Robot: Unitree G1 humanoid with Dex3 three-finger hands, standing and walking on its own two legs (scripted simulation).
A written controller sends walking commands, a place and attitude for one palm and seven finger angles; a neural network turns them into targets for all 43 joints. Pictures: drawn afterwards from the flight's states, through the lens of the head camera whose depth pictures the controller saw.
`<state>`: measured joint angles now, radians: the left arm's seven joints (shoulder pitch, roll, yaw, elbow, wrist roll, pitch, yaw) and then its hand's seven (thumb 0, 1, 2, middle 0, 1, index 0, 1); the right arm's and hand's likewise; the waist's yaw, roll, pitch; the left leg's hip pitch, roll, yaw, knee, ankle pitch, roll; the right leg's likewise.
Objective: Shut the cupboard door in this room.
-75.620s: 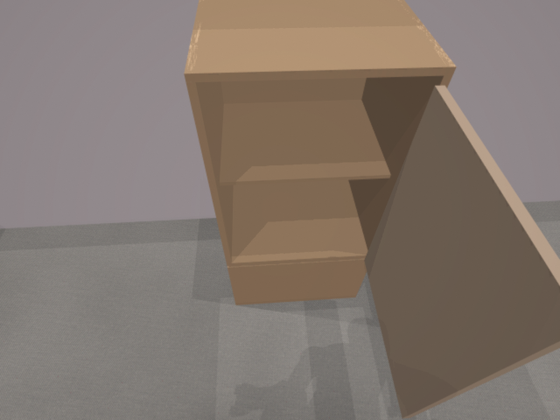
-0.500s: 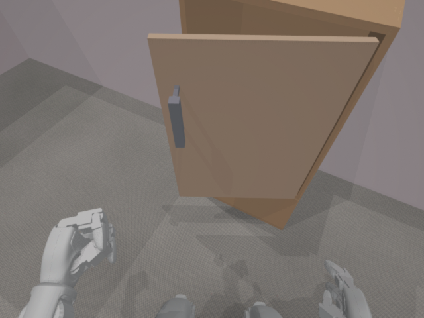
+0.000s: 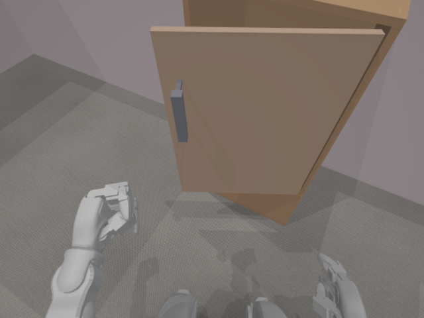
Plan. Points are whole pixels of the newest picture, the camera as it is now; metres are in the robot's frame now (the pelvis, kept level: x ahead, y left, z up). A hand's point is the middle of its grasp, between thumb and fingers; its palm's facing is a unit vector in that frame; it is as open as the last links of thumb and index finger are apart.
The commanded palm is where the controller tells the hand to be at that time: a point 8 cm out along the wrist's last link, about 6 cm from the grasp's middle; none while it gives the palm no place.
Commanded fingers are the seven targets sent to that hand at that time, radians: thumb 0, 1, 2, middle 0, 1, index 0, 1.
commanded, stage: bring the fist close to the handle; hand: left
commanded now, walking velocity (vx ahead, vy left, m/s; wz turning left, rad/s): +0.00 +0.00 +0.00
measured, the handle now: (181, 111) +0.53 +0.11 +0.07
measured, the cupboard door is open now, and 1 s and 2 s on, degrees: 27 27 17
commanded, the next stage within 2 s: push the door shut along its arc in 1.14 s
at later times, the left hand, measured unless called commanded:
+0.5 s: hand (165, 168) +0.37 +0.12 +0.07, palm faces +0.01 -1.00 -0.02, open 3.1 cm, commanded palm +0.36 +0.17 +0.07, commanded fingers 0.00 0.90 0.90 -1.30 -1.50 -1.30 -1.50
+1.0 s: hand (182, 147) +0.42 +0.09 +0.07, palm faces +0.04 -1.00 -0.02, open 3.1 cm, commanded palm +0.39 +0.14 +0.07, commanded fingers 0.00 0.90 0.90 -1.30 -1.50 -1.30 -1.50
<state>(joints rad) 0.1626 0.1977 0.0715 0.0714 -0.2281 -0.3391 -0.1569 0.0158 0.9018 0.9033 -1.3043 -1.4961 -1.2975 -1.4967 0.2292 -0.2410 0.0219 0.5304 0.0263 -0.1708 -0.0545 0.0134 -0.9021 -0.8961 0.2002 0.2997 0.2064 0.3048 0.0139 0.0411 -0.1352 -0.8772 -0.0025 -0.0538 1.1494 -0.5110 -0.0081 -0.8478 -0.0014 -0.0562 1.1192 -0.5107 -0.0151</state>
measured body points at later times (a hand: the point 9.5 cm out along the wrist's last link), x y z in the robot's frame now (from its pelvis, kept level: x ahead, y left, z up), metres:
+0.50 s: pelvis +0.01 +0.00 +0.01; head +0.07 -0.01 +0.45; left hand +0.36 +0.17 +0.07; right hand +0.14 -0.25 -0.10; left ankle +0.03 +0.12 -0.65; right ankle +0.02 -0.11 -0.65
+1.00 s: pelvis +0.00 +0.00 +0.01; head +0.08 -0.02 +0.45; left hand +0.41 +0.15 +0.07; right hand +0.06 -0.26 -0.12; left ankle +0.03 +0.12 -0.65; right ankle +0.02 -0.11 -0.65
